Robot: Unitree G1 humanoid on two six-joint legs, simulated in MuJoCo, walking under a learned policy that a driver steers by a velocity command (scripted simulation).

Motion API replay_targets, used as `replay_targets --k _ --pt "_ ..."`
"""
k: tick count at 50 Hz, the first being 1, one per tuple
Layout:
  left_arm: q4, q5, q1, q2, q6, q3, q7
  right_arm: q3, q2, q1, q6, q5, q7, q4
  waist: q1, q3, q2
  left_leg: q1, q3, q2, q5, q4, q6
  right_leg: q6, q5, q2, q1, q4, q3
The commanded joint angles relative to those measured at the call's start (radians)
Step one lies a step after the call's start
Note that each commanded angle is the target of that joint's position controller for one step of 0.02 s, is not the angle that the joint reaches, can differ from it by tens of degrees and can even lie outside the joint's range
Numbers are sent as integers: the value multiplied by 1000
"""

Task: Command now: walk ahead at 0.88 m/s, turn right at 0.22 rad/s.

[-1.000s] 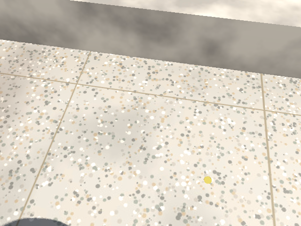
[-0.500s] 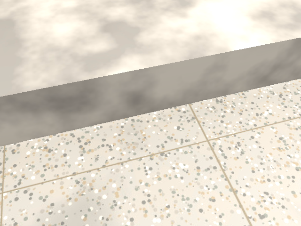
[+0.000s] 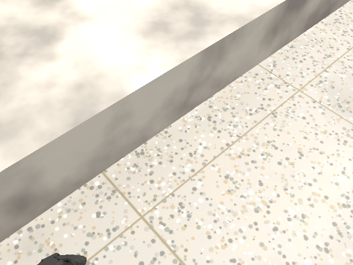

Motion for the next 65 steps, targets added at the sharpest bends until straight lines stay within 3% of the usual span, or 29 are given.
replay_targets --k 1,3,5,11,15,16,17,18,19,21,23,28,31,34,35,36,37,38,39,42,46,49,50,51,52,53,55,57,65 --pt "88 -4 353 224 -20 83 45 -24 -134 -230 -50 18 5 -200 171 -103 -1 -707 -105 -29 150 298 56 -132 86 -326 680 -389 529" --pt "82 -19 234 122 -38 48 40 -19 -104 -118 -18 -10 10 -151 48 -37 -10 -519 -102 0 148 180 18 -103 527 -255 440 -397 326" --pt "101 -41 225 81 -51 31 36 -18 -80 -93 11 -21 20 -133 8 -19 -45 -452 -80 -26 122 107 -6 -107 765 -221 361 -432 222" --pt "184 -58 279 97 -59 31 32 4 -43 -352 3 -18 14 -205 59 32 -82 -298 33 -149 498 -408 -10 -62 919 -86 298 -452 100" --pt "175 -56 240 186 -47 66 51 -23 -144 -154 -4 -21 -30 -135 -14 -76 -80 -34 -38 -210 581 -550 30 24 957 -86 353 -147 212" --pt "162 -70 204 190 -41 68 52 -33 -172 -56 -18 -32 -40 -109 -73 -107 -49 88 -67 -151 758 -658 44 49 817 -39 320 46 211" --pt "129 -86 228 126 -32 57 58 -50 -248 -6 -29 -42 -49 -108 -70 -202 88 272 -182 60 1389 -583 97 77 242 77 203 380 156" --pt "122 -115 431 41 -11 47 78 -44 -251 -57 -23 -39 -42 -162 41 -431 264 466 -431 409 2019 -436 276 102 -562 184 47 722 143" --pt "152 -70 444 116 13 62 91 -41 -215 -81 -2 -4 -36 -193 17 -501 164 399 -417 418 1987 -483 323 107 -482 146 44 821 208" --pt "124 -23 308 151 56 75 78 -9 -98 -290 33 9 -67 -245 60 -298 93 147 -281 294 1323 -627 309 138 -335 31 -25 776 150" --pt "102 -9 267 114 97 73 48 2 -89 -346 56 0 -94 -241 88 -147 132 -49 -148 203 1144 -689 285 173 -285 10 -6 720 129" --pt "50 -34 291 66 141 54 33 -19 -119 -460 64 -12 -71 -247 170 -157 167 -171 36 163 944 -686 230 137 -136 -49 123 401 86" --pt "23 -33 238 76 144 49 19 -34 -120 -463 70 -1 -53 -237 139 -141 202 -168 77 173 690 -649 189 106 -63 -77 195 163 33" --pt "8 -35 226 101 138 61 19 -50 -141 -433 96 -9 -34 -230 131 -125 112 -269 98 187 275 -551 102 66 -42 -57 302 -12 21" --pt "15 -22 259 140 134 75 24 -62 -160 -385 116 -24 -29 -219 138 -93 -8 -368 108 150 -71 -444 33 22 -95 -71 325 -104 134" --pt "-11 -17 239 232 127 89 40 -47 -92 -338 144 -18 -17 -222 116 14 -327 -524 186 -1 -330 -150 -62 -56 -301 -263 179 -368 516" --pt "-58 -9 220 364 114 135 57 -40 -99 -465 154 -37 -12 -339 161 -12 -367 -593 -67 -129 -234 11 -78 -188 -840 -319 56 -605 880" --pt "-46 7 158 347 110 138 72 -53 -132 -503 140 -38 -15 -355 121 42 -315 -625 -135 -121 -106 75 -69 -172 -1000 -313 38 -667 865" --pt "-56 -1 87 317 109 129 78 -67 -163 -474 116 -31 -15 -341 73 36 -294 -570 -135 -122 9 61 -68 -131 -834 -267 8 -642 748" --pt "-78 -19 27 208 91 110 34 -69 -141 -343 71 -40 4 -251 31 -102 -180 -373 -62 -130 144 59 -79 -82 -423 -125 78 -506 481" --pt "-85 -40 69 178 81 114 0 -48 -81 -393 70 4 13 -278 59 -65 -131 -274 -54 -174 28 -291 -70 -94 -295 -105 125 -467 477" --pt "-152 -28 -82 156 78 111 -2 -61 -111 -113 66 26 -26 -204 -70 -49 -108 114 -3 -205 70 -683 -23 -18 -222 -36 -82 -390 451" --pt "-172 -30 -109 110 73 101 7 -71 -148 27 57 16 -50 -158 -119 -26 -17 333 25 -165 122 -815 -19 69 -276 71 -264 -237 351" --pt "-145 -34 27 -13 69 68 24 -64 -193 -91 37 5 -57 -192 -14 -10 264 316 -310 122 -143 -815 -29 34 -306 137 -391 175 256" --pt "-217 -36 -28 8 56 57 15 -87 -300 -225 31 -40 -63 -262 42 2 238 161 -691 368 -481 -933 69 51 -145 65 -568 333 223" --pt "-240 -29 -89 72 50 62 3 -81 -258 -306 20 -51 -52 -278 74 34 156 50 -729 381 -493 -955 120 47 -28 -24 -556 437 255" --pt "-176 -7 -12 149 58 86 -31 -63 -202 -330 -2 -29 -38 -276 109 -10 84 32 -410 212 -257 -899 62 74 74 -10 -472 560 230" --pt "-158 -1 5 146 74 82 -52 -58 -192 -261 -18 -21 -36 -242 82 -1 103 19 -212 139 -127 -893 38 85 130 -31 -439 646 175" --pt "-203 -13 -265 84 67 42 -77 -61 -167 26 -41 -41 -27 -112 -54 162 102 226 64 167 30 -966 51 33 80 -117 -558 434 33"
